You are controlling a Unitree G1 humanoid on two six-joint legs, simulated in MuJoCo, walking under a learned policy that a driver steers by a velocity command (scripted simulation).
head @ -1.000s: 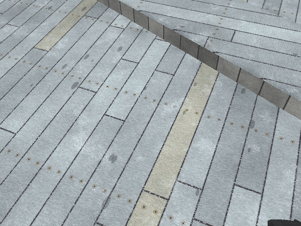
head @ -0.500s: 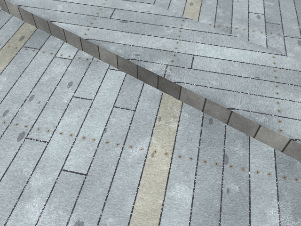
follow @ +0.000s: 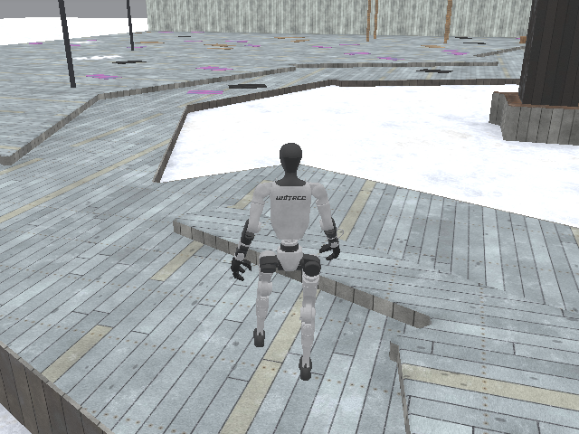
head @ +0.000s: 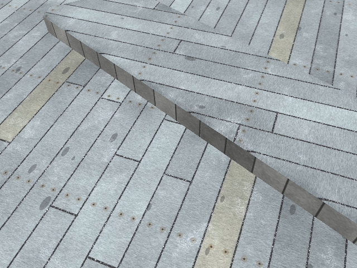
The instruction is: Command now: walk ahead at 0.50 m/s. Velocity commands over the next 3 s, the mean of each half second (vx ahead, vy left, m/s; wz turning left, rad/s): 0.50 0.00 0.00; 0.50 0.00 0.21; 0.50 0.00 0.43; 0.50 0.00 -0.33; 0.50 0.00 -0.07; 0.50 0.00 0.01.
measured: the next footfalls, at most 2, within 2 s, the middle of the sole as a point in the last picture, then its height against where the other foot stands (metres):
left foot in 0.18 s outside the picture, level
right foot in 0.70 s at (226, 252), level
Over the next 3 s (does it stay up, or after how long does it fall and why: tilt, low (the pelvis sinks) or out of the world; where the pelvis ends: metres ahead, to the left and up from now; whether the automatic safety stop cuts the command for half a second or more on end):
stays up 1.78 0.17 0.12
